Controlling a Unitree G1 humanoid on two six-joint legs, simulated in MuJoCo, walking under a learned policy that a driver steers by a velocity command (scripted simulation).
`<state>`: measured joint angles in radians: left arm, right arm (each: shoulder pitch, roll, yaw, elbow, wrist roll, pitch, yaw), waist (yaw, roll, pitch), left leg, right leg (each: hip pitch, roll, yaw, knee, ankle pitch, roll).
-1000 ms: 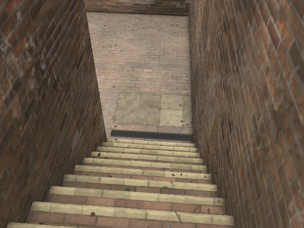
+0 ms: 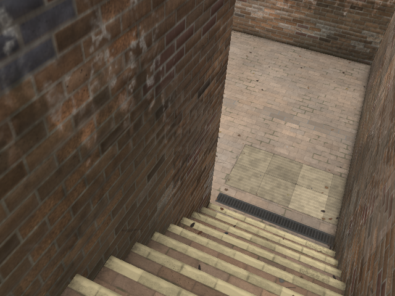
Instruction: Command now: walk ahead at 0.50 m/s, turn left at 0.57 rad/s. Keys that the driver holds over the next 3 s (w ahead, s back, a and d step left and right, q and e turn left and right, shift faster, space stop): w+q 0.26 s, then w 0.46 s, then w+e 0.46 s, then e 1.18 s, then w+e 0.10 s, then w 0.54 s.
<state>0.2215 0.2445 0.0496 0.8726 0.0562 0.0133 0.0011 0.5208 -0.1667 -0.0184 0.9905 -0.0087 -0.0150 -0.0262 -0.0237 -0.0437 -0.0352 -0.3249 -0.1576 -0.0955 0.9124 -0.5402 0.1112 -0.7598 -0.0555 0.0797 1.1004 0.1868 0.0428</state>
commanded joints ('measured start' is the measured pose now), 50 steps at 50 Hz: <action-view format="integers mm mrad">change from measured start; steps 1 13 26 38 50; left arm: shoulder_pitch -60 484 246 382 213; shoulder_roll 74 144 194 36 48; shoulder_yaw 22 60 -13 -46 3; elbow -82 46 108 199 102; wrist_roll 10 -83 -68 -40 22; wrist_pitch -4 -43 -128 -162 -3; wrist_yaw -14 16 -20 -15 1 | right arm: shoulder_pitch -41 -196 -356 -652 -197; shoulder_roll -134 -139 -132 -38 -117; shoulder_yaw -20 -31 -28 -12 -47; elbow -87 -105 -71 -153 -18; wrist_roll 0 -22 -38 -17 18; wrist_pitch -15 15 70 -26 -102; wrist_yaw -19 -50 20 74 15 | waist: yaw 27 241 -43 145 61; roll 133 -44 -155 62 78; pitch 130 61 98 192 68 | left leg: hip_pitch -182 -453 -367 -35 21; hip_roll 216 -84 95 137 546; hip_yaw -466 -166 86 169 -122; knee -231 950 375 -416 -543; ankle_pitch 69 134 740 1141 891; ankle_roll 176 72 -21 -66 181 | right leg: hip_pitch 5 941 310 348 173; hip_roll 22 -107 -153 -18 -3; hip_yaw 25 61 185 103 76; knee -84 -865 -597 -290 150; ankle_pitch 154 294 -77 -581 -411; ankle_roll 2 -117 -164 -181 -50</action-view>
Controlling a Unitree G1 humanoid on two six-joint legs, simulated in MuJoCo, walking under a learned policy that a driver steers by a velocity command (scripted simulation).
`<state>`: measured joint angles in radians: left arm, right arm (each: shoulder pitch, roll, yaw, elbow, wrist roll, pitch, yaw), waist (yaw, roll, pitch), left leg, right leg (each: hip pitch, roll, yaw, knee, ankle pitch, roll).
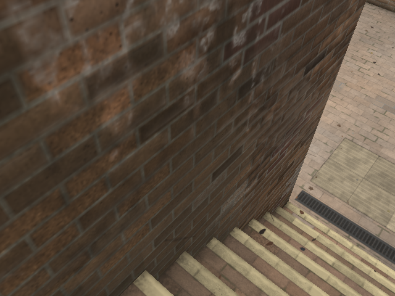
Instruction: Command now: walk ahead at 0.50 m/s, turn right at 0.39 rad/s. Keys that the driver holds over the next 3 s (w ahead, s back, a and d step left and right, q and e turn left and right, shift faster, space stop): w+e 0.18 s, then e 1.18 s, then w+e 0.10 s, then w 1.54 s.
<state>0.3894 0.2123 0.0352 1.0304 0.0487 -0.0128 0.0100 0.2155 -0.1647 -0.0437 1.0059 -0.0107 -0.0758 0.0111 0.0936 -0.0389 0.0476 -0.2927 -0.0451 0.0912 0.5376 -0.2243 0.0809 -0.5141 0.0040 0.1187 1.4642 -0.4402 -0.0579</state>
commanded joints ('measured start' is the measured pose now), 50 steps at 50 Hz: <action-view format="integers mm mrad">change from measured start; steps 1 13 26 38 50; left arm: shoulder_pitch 51 -315 -45 -197 -338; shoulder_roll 50 35 139 169 58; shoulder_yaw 8 -1 5 -6 16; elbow -51 -258 -202 -368 -555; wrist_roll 21 10 -10 -28 -42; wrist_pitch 41 24 10 -19 64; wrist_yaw -8 -57 2 -17 -30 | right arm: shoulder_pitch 132 256 28 -166 136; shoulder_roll -131 -57 -91 -152 -197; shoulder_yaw -24 7 1 20 11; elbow -29 -12 -224 -324 -319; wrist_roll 17 -15 -29 -11 8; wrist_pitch -47 -16 131 133 101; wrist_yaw -32 -69 -110 -79 -62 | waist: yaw -46 -183 -163 -106 -136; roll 105 75 42 -185 232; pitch -36 52 -31 -31 -96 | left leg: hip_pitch -33 -114 -828 -297 140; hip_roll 418 265 75 39 322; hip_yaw -268 27 -126 -164 -324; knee -141 429 1285 533 -14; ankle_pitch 590 -33 -94 15 434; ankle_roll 209 -4 -114 -101 177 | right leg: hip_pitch -43 207 291 197 -432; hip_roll -50 9 -244 -134 202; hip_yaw -17 -122 252 470 -19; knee -225 -923 -848 -895 187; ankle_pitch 288 1098 976 830 -55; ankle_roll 46 -7 -259 -167 83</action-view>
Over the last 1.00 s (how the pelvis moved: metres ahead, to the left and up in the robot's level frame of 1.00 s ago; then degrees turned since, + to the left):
0.49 0.02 -0.37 9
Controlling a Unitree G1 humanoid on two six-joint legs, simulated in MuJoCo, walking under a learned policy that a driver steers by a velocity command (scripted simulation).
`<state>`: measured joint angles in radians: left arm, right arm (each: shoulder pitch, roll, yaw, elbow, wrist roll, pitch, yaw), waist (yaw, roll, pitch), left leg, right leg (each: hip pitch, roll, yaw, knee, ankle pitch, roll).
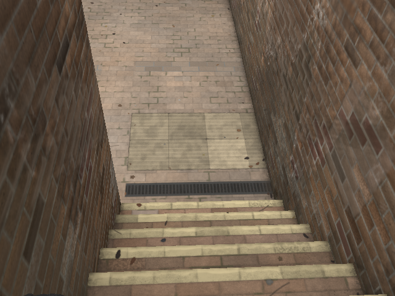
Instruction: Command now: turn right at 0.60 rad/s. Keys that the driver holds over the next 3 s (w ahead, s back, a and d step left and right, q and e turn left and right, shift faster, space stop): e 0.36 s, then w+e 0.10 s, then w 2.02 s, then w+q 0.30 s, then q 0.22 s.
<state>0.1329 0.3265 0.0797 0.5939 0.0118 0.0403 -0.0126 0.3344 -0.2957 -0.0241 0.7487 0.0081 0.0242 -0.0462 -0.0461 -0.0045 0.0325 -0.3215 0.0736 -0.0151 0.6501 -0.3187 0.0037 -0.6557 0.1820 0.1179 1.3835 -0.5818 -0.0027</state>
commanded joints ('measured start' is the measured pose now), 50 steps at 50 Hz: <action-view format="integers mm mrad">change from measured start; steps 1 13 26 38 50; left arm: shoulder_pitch -79 41 186 319 225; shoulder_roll -58 -8 38 25 -110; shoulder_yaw -32 -50 -50 -54 -48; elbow -126 -47 95 206 263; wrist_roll -11 -69 -6 5 27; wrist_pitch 26 51 -15 -78 -30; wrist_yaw -5 -24 12 49 48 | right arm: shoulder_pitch -2 -29 -93 -197 397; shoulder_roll -57 -219 -66 -47 -54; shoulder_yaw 0 -67 -56 -62 -61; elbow -76 -148 -31 -46 179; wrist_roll -15 -27 -37 -56 -8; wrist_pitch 4 0 35 -7 -13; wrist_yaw -9 20 43 56 85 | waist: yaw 23 111 -11 79 -120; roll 207 187 -86 -103 155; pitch -89 -47 -14 15 -13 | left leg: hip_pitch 116 -86 -422 -459 545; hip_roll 199 167 -86 -107 113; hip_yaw -186 93 -40 -123 -111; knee -122 -1 739 361 -60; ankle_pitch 492 -19 237 538 648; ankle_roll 244 117 -50 -51 67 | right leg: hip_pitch -294 388 207 255 -375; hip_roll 24 -167 -274 -301 65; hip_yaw -26 -101 378 386 27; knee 317 -749 -979 -679 796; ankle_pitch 136 -54 -13 -68 -301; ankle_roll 47 -59 -208 -281 -200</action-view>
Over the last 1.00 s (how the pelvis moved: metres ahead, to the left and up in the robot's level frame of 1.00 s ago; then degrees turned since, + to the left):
0.25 -0.02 -0.21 -36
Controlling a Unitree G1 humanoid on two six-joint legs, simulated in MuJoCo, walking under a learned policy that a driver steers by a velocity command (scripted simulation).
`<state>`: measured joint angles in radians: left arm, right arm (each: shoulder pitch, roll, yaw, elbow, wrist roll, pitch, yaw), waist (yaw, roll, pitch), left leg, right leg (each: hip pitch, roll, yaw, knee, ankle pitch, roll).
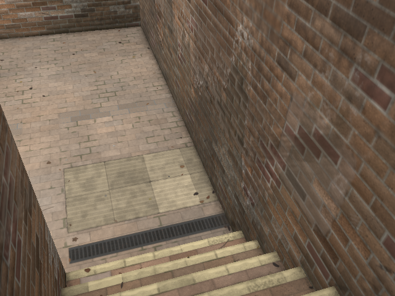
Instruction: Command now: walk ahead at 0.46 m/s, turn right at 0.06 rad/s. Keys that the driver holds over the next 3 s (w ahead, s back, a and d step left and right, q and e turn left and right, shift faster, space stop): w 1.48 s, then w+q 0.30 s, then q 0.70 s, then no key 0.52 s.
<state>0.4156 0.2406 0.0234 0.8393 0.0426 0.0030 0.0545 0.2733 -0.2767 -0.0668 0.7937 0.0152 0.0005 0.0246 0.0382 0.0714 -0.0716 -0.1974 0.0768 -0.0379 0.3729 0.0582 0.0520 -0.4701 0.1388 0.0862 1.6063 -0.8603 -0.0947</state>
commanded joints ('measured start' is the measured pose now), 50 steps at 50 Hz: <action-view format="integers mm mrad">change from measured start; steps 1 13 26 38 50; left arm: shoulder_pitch -21 -269 -51 -181 -233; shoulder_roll -96 36 28 35 59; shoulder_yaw -11 16 12 24 17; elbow -72 107 212 133 68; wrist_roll -28 -12 -18 -80 -4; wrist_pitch -10 -1 -58 -147 -14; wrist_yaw -23 -67 -63 -22 -15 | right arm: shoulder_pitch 402 275 365 298 363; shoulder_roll -101 16 11 164 -34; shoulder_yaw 7 67 50 71 54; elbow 134 222 344 315 350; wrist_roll -16 35 -36 -48 -61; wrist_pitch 8 -64 -60 -40 -57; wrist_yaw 31 -65 -69 -24 -15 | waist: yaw -55 13 -27 -208 -57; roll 196 19 -48 -3 -20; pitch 103 201 123 90 295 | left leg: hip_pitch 435 -195 -194 246 6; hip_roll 114 35 -30 -155 258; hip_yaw -69 -202 -126 107 -503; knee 488 143 1009 405 85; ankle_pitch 596 -273 443 510 -439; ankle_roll -132 73 64 -58 132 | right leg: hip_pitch -759 -349 396 -466 -870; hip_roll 44 -173 -58 -161 -156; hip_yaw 37 -69 -207 -168 115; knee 685 -588 -1046 -748 154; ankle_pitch -37 1410 1231 424 528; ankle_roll -104 38 2 -44 -1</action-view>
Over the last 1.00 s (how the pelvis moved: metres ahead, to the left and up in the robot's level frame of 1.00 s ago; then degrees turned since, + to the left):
0.19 0.01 -0.16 -19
